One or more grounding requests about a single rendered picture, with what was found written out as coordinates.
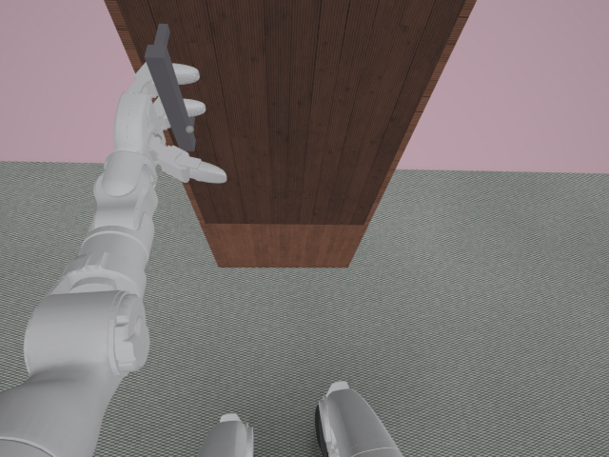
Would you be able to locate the left robot hand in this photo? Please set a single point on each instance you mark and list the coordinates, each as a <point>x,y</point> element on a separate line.
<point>138,120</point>

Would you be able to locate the handle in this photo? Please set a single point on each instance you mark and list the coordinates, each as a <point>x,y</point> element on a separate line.
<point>164,78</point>

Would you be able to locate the left robot shin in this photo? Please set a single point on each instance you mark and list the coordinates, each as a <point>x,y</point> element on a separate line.
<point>229,417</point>

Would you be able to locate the cupboard door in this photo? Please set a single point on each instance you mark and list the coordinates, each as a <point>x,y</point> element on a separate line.
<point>307,101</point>

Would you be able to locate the robot left upper arm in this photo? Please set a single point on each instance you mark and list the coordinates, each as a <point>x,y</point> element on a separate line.
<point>80,347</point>

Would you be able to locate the left robot forearm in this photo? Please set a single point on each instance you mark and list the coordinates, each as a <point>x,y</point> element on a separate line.
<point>117,246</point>

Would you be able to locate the robot right thigh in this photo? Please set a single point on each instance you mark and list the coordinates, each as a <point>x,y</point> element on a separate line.
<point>348,420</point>

